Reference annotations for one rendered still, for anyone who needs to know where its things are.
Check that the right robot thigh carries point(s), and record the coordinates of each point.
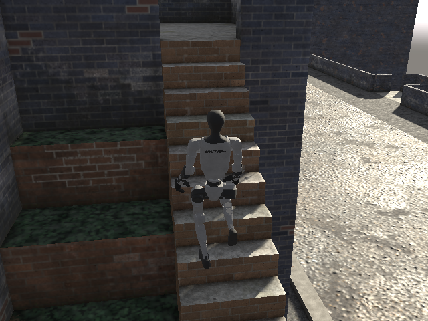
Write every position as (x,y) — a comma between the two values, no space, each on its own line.
(229,192)

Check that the left robot upper arm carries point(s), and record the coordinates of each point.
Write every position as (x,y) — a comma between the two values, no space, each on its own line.
(193,146)

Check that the right robot upper arm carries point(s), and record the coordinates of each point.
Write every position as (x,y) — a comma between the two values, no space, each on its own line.
(237,154)

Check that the right robot hand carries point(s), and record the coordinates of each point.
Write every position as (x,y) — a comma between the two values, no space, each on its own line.
(228,178)

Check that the left robot forearm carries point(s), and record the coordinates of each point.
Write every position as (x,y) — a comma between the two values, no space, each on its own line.
(182,177)

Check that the left robot hand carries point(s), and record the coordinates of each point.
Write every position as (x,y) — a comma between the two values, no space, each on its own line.
(178,187)

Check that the right robot forearm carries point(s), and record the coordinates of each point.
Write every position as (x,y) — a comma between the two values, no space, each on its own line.
(237,175)

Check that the right robot foot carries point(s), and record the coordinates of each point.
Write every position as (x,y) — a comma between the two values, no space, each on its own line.
(232,238)

